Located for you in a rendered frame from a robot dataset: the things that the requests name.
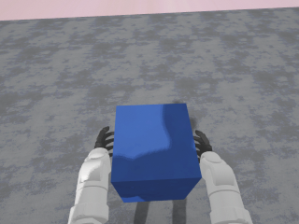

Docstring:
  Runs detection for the right robot hand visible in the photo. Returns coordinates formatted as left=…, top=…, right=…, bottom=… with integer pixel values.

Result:
left=193, top=130, right=212, bottom=163

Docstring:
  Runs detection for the carton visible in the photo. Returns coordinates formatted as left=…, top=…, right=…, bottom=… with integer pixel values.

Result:
left=110, top=103, right=202, bottom=203

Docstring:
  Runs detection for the right robot forearm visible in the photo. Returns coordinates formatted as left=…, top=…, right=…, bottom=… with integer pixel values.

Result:
left=200, top=151, right=253, bottom=224

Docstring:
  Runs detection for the left robot forearm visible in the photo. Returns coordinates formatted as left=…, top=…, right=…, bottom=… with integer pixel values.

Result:
left=67, top=147, right=111, bottom=224

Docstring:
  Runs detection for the left robot hand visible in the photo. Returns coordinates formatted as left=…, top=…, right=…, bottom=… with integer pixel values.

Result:
left=94, top=126, right=115, bottom=157

